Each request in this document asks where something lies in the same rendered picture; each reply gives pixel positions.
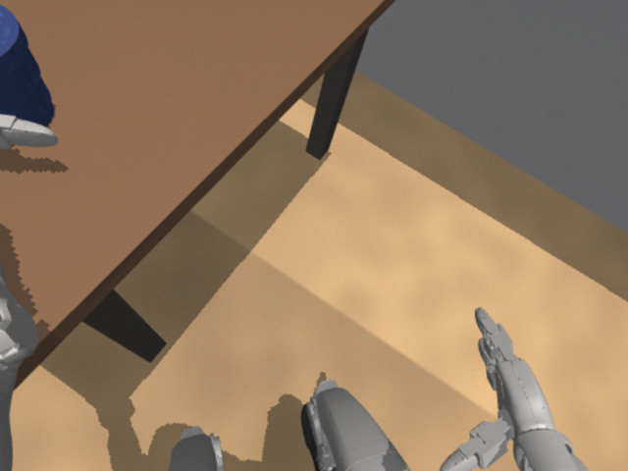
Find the right robot hand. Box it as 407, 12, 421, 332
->
440, 307, 556, 471

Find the left robot hand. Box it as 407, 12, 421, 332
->
0, 114, 58, 149

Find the cup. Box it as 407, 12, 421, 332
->
0, 5, 54, 127

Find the left robot arm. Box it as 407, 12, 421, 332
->
0, 261, 38, 471

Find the right robot foot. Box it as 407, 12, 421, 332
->
301, 404, 338, 471

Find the table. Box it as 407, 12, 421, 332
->
0, 0, 395, 390

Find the right robot arm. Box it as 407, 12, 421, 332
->
513, 429, 589, 471

